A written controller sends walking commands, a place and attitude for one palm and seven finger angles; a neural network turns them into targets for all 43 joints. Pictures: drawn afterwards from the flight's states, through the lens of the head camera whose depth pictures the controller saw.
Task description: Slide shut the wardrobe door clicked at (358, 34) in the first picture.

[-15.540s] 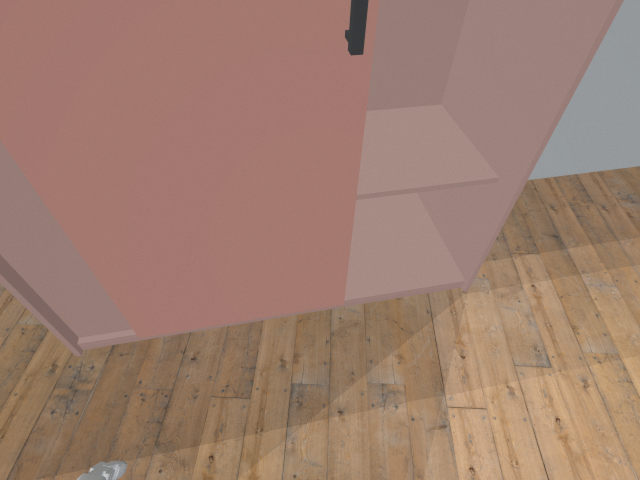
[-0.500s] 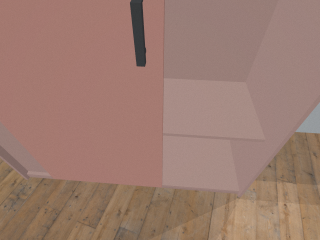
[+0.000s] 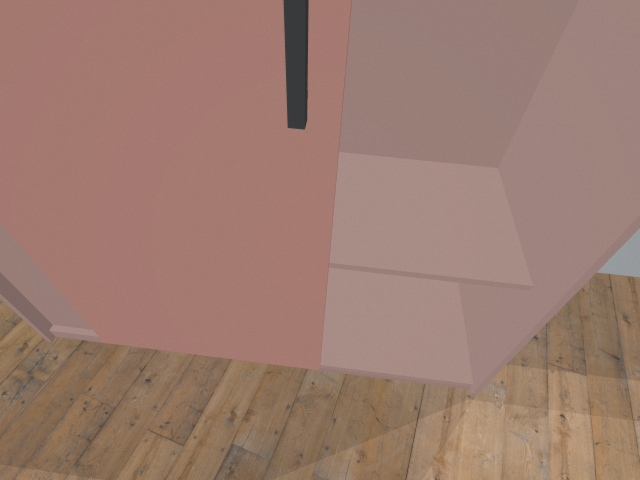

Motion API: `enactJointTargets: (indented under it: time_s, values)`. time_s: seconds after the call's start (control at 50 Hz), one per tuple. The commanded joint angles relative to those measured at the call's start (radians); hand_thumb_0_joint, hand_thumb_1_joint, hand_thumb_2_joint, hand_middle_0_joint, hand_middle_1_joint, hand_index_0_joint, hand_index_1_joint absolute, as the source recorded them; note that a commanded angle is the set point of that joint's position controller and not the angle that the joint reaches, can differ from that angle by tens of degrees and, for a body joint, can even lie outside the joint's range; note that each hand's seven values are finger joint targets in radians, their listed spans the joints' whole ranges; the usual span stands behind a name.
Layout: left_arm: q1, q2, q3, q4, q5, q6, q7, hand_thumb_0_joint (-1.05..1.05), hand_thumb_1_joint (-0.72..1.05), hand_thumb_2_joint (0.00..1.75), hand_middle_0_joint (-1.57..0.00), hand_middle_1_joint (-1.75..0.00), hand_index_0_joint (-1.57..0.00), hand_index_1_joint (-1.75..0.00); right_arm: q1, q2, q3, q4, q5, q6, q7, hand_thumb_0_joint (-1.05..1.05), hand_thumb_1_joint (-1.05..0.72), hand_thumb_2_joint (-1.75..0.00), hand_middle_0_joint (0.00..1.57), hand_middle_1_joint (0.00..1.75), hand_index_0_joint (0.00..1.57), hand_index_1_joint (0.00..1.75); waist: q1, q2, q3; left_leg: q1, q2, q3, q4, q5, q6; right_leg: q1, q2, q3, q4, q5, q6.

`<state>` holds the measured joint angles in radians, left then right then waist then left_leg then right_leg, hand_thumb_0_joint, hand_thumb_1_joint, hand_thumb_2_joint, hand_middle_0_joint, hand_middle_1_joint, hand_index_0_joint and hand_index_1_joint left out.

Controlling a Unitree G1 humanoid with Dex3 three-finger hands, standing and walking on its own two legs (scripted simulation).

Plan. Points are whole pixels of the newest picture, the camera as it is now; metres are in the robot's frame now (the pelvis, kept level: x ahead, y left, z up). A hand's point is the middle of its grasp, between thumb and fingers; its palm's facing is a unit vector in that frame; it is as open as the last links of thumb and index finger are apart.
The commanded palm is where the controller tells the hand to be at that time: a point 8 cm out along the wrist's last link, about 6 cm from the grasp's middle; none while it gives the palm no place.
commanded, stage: raise the hand with hooked fingers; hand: left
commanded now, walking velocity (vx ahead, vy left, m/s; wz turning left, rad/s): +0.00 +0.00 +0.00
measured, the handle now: (300, 58) +0.51 +0.07 +0.27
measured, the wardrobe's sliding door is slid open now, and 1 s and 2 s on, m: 0.48 0.48 0.48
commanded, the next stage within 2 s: none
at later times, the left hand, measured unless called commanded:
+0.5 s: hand (135, 449) +0.14 +0.20 +0.05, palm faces +0.05 -1.00 -0.07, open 9.5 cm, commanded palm +0.13 +0.26 +0.06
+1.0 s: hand (69, 340) +0.20 +0.25 +0.15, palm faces +0.02 -0.99 -0.13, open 12.5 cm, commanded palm +0.17 +0.29 +0.17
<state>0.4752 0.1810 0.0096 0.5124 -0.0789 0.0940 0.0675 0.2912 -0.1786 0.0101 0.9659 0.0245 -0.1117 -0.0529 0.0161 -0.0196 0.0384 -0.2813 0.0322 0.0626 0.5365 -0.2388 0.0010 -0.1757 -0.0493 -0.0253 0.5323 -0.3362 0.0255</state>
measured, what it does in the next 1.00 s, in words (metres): stands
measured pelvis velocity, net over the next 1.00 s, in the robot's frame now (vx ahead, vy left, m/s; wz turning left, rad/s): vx -0.02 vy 0.00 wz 0.04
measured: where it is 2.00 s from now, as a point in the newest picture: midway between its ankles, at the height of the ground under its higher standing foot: outside the picture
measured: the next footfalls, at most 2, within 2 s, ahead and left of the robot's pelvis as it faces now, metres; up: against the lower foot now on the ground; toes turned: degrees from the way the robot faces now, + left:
none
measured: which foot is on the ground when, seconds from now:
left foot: down 0.00-1.00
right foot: down 0.00-1.00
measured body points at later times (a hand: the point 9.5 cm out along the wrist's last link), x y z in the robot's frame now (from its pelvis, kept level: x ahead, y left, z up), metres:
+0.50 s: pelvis -0.03 -0.02 -0.04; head -0.03 -0.01 +0.41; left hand +0.13 +0.25 +0.05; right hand +0.19 -0.24 -0.08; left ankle +0.03 +0.12 -0.73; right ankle -0.03 -0.14 -0.73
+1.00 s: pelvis -0.02 +0.00 +0.00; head -0.04 -0.01 +0.45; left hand +0.19 +0.30 +0.16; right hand +0.16 -0.24 -0.06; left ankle +0.03 +0.12 -0.73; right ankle -0.03 -0.14 -0.73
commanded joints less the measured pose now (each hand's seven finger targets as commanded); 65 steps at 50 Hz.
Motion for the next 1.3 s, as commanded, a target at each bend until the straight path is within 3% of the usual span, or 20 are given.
enactJointTargets:
  time_s: [0.0, 0.02, 0.06, 0.1, 0.12, 0.14, 0.2, 0.26, 0.34, 0.38, 0.44, 0.54, 0.64, 0.72, 0.74, 0.86, 0.9, 0.98, 1.1, 1.28]
  values:
    - [-0.113, 0.027, 0.027, -0.773, -0.099, -0.163, 0.043, 0.0, 0.78, 0.85, -0.21, -0.37, -0.21, -0.37, -0.106, -0.154, -0.059, -0.303, 0.042, -0.234, -0.052, 0.0, -0.9, -0.9, 0.2, 0.3, 0.2, 0.3, -0.058, 0.131, -0.102, 0.083, -0.011, -0.079, -0.059, 0.089, 0.008, -0.19, 0.042, -0.1, -0.006, 0.118, -0.038]
    - [-0.101, 0.086, 0.092, -0.719, -0.085, -0.211, 0.018, 0.0, 0.76, 0.84, -0.21, -0.39, -0.21, -0.39, -0.102, -0.172, -0.071, -0.311, 0.021, -0.236, -0.052, 0.0, -0.9, -0.9, 0.2, 0.3, 0.2, 0.3, -0.08, 0.031, -0.091, 0.033, -0.02, -0.077, -0.025, 0.047, 0.009, -0.241, 0.05, -0.101, -0.015, 0.086, -0.037]
    - [0.101, 0.018, 0.115, -0.522, -0.099, -0.316, -0.093, 0.0, 0.71, 0.82, -0.21, -0.42, -0.21, -0.42, -0.113, -0.159, -0.086, -0.359, 0.0, -0.231, -0.029, 0.0, -0.9, -0.9, 0.2, 0.3, 0.2, 0.3, -0.013, -0.124, -0.062, -0.084, -0.026, -0.069, 0.03, 0.065, -0.007, -0.294, 0.072, -0.124, 0.036, 0.052, -0.038]
    - [0.212, 0.021, 0.157, -0.397, -0.127, -0.452, -0.243, 0.0, 0.67, 0.8, -0.22, -0.45, -0.22, -0.45, -0.151, -0.161, -0.111, -0.4, -0.01, -0.209, 0.003, 0.0, -0.9, -0.9, 0.2, 0.3, 0.2, 0.3, 0.026, -0.195, -0.047, -0.199, -0.027, -0.045, 0.114, 0.051, -0.021, -0.35, 0.074, -0.109, 0.113, 0.059, -0.042]
    - [0.211, 0.053, 0.182, -0.383, -0.141, -0.515, -0.325, 0.0, 0.64, 0.79, -0.22, -0.47, -0.22, -0.47, -0.175, -0.171, -0.119, -0.439, -0.008, -0.199, 0.017, 0.0, -0.9, -0.9, 0.2, 0.3, 0.2, 0.3, 0.034, -0.19, -0.061, -0.243, -0.032, -0.038, 0.151, 0.038, -0.023, -0.355, 0.068, -0.092, 0.147, 0.07, -0.047]
    - [0.206, 0.121, 0.233, -0.35, -0.148, -0.554, -0.408, 0.0, 0.62, 0.78, -0.22, -0.48, -0.22, -0.48, -0.186, -0.185, -0.128, -0.475, -0.001, -0.192, 0.031, 0.0, -0.9, -0.9, 0.2, 0.3, 0.2, 0.3, 0.046, -0.113, -0.077, -0.254, -0.041, -0.033, 0.18, 0.055, -0.022, -0.326, 0.056, -0.066, 0.169, 0.114, -0.061]
    - [0.163, 0.204, 0.335, -0.543, -0.229, -0.498, -0.502, 0.0, 0.55, 0.75, -0.22, -0.53, -0.22, -0.53, -0.228, -0.176, -0.115, -0.603, 0.026, -0.18, 0.019, 0.0, -0.9, -0.9, 0.2, 0.3, 0.2, 0.3, 0.074, -0.01, -0.231, -0.222, -0.057, 0.001, 0.207, 0.031, 0.002, -0.28, 0.045, -0.03, 0.174, 0.092, -0.047]
    - [-0.003, 0.188, 0.339, -0.743, -0.291, -0.46, -0.459, 0.0, 0.48, 0.72, -0.23, -0.57, -0.23, -0.57, -0.18, -0.168, -0.097, -0.63, 0.025, -0.169, -0.006, 0.0, -0.9, -0.9, 0.2, 0.3, 0.2, 0.3, 0.028, 0.05, -0.219, -0.2, -0.046, -0.023, 0.217, -0.031, 0.01, -0.347, 0.061, -0.017, 0.151, 0.002, -0.03]
    - [-0.288, 0.218, 0.26, -0.989, -0.253, -0.559, -0.401, 0.0, 0.39, 0.68, -0.24, -0.63, -0.24, -0.63, -0.088, -0.174, -0.077, -0.578, 0.004, -0.193, -0.026, 0.0, -0.9, -0.9, 0.2, 0.3, 0.2, 0.3, -0.062, 0.115, -0.22, -0.13, -0.024, -0.073, 0.251, -0.008, 0.03, -0.407, 0.078, -0.014, 0.164, 0.033, -0.034]
    - [-0.274, 0.198, 0.221, -0.952, -0.238, -0.574, -0.414, 0.0, 0.34, 0.66, -0.24, -0.66, -0.24, -0.66, -0.084, -0.173, -0.07, -0.546, 0.009, -0.218, -0.035, 0.0, -0.9, -0.9, 0.2, 0.3, 0.2, 0.3, -0.076, 0.153, -0.219, -0.102, -0.018, -0.084, 0.248, -0.021, 0.034, -0.425, 0.075, -0.014, 0.153, 0.023, -0.036]
    - [-0.303, 0.27, 0.259, -0.819, -0.239, -0.504, -0.452, 0.0, 0.27, 0.63, -0.25, -0.7, -0.25, -0.7, -0.109, -0.196, -0.057, -0.51, 0.027, -0.23, -0.05, 0.0, -0.9, -0.9, 0.2, 0.3, 0.2, 0.3, -0.074, 0.117, -0.15, -0.136, -0.018, -0.098, 0.211, -0.107, 0.032, -0.399, 0.07, 0.006, 0.086, -0.074, -0.033]
    - [-0.286, 0.383, 0.405, -0.721, -0.274, -0.329, -0.484, 0.0, 0.15, 0.58, -0.25, -0.78, -0.25, -0.78, -0.163, -0.191, -0.034, -0.518, 0.037, -0.236, -0.059, 0.0, -0.9, -0.9, 0.2, 0.3, 0.2, 0.3, 0.005, 0.099, -0.194, -0.1, -0.019, -0.094, 0.132, -0.073, 0.03, -0.266, 0.054, 0.01, 0.017, -0.078, -0.033]
    - [-0.253, 0.397, 0.499, -0.714, -0.354, -0.273, -0.483, 0.0, 0.04, 0.53, -0.26, -0.86, -0.26, -0.86, -0.179, -0.183, -0.019, -0.53, 0.038, -0.263, -0.049, 0.0, -0.9, -0.9, 0.2, 0.3, 0.2, 0.3, 0.039, 0.013, -0.202, -0.074, -0.024, -0.087, 0.092, 0.022, 0.024, -0.18, 0.057, 0.0, -0.021, 0.023, -0.024]
    - [-0.308, 0.356, 0.433, -0.762, -0.351, -0.255, -0.5, 0.0, -0.06, 0.49, -0.27, -0.92, -0.27, -0.92, -0.161, -0.192, -0.018, -0.526, 0.049, -0.299, -0.042, 0.0, -0.9, -0.9, 0.2, 0.3, 0.2, 0.3, 0.018, 0.05, -0.169, -0.02, -0.025, -0.074, 0.044, 0.001, 0.026, -0.215, 0.064, -0.024, -0.046, 0.028, -0.016]
    - [-0.325, 0.367, 0.435, -0.746, -0.348, -0.244, -0.5, 0.0, -0.08, 0.48, -0.27, -0.93, -0.27, -0.93, -0.156, -0.198, -0.016, -0.518, 0.048, -0.303, -0.044, 0.0, -0.9, -0.9, 0.2, 0.3, 0.2, 0.3, 0.021, 0.04, -0.136, -0.024, -0.026, -0.077, 0.034, -0.004, 0.025, -0.198, 0.065, -0.017, -0.063, 0.014, -0.02]
    - [-0.476, 0.457, 0.497, -0.84, -0.322, -0.204, -0.476, 0.0, -0.22, 0.42, -0.28, -1.02, -0.28, -1.02, -0.153, -0.205, -0.013, -0.5, 0.052, -0.318, -0.057, 0.0, -0.9, -0.9, 0.2, 0.3, 0.2, 0.3, 0.023, 0.089, -0.172, 0.077, -0.026, -0.085, -0.041, -0.016, 0.028, -0.164, 0.073, -0.05, -0.089, 0.023, -0.022]
    - [-0.521, 0.457, 0.491, -0.868, -0.315, -0.194, -0.472, 0.0, -0.27, 0.4, -0.28, -1.05, -0.28, -1.05, -0.161, -0.2, -0.008, -0.494, 0.053, -0.32, -0.06, 0.0, -0.9, -0.9, 0.2, 0.3, 0.2, 0.3, 0.021, 0.146, -0.177, 0.115, -0.026, -0.089, -0.063, -0.018, 0.026, -0.151, 0.073, -0.057, -0.093, 0.037, -0.026]
    - [-0.574, 0.476, 0.504, -0.851, -0.31, -0.143, -0.474, 0.0, -0.36, 0.36, -0.29, -1.11, -0.29, -1.11, -0.168, -0.199, 0.001, -0.488, 0.055, -0.311, -0.06, 0.0, -0.9, -0.9, 0.2, 0.3, 0.2, 0.3, 0.028, 0.17, -0.158, 0.14, -0.026, -0.099, -0.101, -0.007, 0.02, -0.118, 0.078, -0.067, -0.114, 0.072, -0.033]
    - [-0.67, 0.53, 0.543, -0.822, -0.317, -0.032, -0.513, 0.0, -0.5, 0.3, -0.3, -1.2, -0.3, -1.2, -0.195, -0.203, 0.014, -0.499, 0.062, -0.28, -0.052, 0.0, -0.9, -0.9, 0.2, 0.3, 0.2, 0.3, 0.037, 0.145, -0.183, 0.186, -0.03, -0.096, -0.114, 0.08, 0.02, -0.075, 0.08, -0.07, -0.138, 0.158, -0.035]
    - [-0.88, 0.631, 0.588, -0.764, -0.311, 0.081, -0.555, 0.0, -0.5, 0.3, -0.3, -1.2, -0.3, -1.2, -0.237, -0.201, 0.032, -0.498, 0.07, -0.228, -0.046, 0.0, -0.9, -0.9, 0.2, 0.3, 0.2, 0.3, 0.033, 0.125, -0.193, 0.229, -0.04, -0.095, -0.129, 0.104, 0.023, -0.064, 0.076, -0.066, -0.179, 0.179, -0.035]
